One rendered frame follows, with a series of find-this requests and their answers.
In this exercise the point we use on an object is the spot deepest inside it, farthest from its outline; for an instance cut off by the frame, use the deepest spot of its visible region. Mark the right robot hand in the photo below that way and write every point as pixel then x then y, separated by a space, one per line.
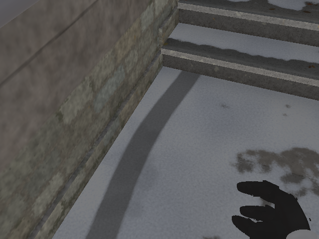
pixel 272 223

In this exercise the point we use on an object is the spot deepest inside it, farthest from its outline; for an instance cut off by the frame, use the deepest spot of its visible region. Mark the right robot forearm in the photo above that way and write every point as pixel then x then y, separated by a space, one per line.
pixel 302 234

